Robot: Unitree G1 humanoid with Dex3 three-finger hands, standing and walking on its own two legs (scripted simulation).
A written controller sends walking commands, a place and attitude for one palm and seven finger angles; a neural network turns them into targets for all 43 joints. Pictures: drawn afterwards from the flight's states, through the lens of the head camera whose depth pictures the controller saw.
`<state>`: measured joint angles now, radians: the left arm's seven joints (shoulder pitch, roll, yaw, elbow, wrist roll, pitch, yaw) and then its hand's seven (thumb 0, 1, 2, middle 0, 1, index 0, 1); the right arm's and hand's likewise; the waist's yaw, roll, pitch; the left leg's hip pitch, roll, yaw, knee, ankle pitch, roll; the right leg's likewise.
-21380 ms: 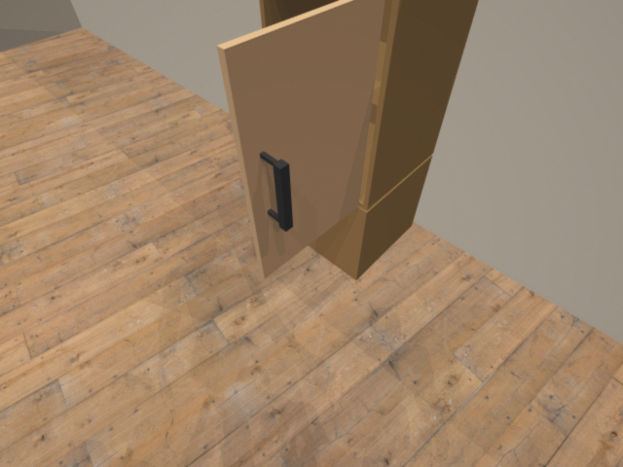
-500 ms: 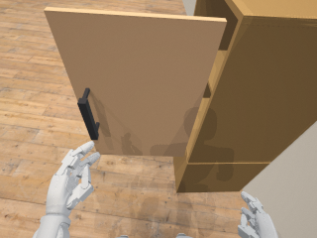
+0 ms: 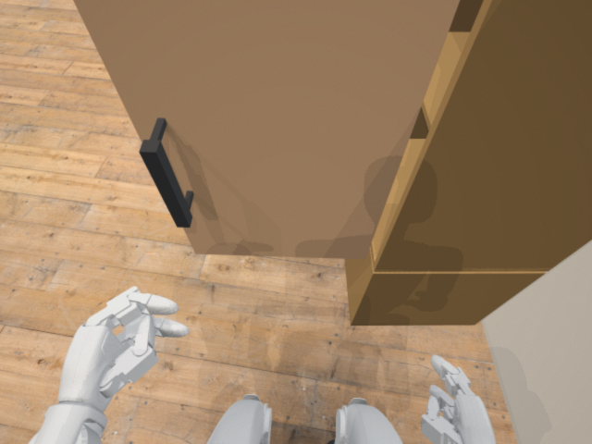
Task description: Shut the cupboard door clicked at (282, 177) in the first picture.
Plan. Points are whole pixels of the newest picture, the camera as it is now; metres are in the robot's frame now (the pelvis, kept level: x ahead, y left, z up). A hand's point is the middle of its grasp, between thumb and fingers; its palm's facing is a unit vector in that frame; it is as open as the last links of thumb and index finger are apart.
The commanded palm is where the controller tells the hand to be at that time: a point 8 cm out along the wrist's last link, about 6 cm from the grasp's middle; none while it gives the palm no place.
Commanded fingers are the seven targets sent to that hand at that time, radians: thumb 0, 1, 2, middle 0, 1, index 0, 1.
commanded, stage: raise the hand and make a fist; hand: left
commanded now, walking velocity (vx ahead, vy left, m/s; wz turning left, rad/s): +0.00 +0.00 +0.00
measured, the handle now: (173, 177) +0.47 +0.22 +0.05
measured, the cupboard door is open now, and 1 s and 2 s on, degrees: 88 88 88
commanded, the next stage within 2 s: bring the fist close to the handle in 1.08 s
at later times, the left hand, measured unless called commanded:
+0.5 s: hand (109, 350) +0.22 +0.22 +0.06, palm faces +0.06 -1.00 -0.02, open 3.1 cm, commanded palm +0.19 +0.27 +0.06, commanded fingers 0.00 0.90 0.90 -1.30 -1.50 -1.30 -1.50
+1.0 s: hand (126, 330) +0.24 +0.21 +0.06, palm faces +0.03 -1.00 -0.02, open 3.2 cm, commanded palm +0.21 +0.26 +0.06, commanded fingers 0.00 0.90 0.90 -1.30 -1.50 -1.30 -1.50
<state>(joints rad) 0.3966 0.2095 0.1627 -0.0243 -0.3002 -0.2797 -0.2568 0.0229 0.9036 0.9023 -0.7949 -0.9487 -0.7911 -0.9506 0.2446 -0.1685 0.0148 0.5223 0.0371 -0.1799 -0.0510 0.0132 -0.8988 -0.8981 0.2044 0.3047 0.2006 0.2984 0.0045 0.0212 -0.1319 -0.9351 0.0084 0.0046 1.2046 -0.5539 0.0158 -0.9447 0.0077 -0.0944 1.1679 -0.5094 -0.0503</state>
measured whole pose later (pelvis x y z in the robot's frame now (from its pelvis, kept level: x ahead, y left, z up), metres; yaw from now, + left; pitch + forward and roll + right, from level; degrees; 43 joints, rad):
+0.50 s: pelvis +0.00 +0.03 +0.00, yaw +1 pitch +16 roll -4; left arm 0.41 0.23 0.13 -0.06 -0.26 -0.39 -0.20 0.02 0.91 0.90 -1.24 -1.43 -1.23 -1.43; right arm 0.22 -0.23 0.03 0.45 0.02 -0.16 -0.04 0.01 -0.90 -0.90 0.20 0.30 0.20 0.30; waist 0.02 0.03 -0.16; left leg -0.93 -0.02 -0.01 1.20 -0.55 0.06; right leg -0.91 -0.01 -0.10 1.12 -0.50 -0.01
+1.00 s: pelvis +0.01 +0.02 +0.01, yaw +0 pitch +17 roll -3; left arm 0.39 0.24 0.14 -0.06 -0.28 -0.40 -0.21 0.02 0.90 0.90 -1.30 -1.50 -1.30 -1.50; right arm 0.27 -0.24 0.01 0.48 0.02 -0.17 -0.05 0.01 -0.90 -0.90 0.20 0.30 0.20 0.30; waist 0.00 0.02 -0.15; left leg -0.91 -0.01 0.00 1.18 -0.56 0.05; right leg -0.90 0.00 -0.10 1.12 -0.51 -0.02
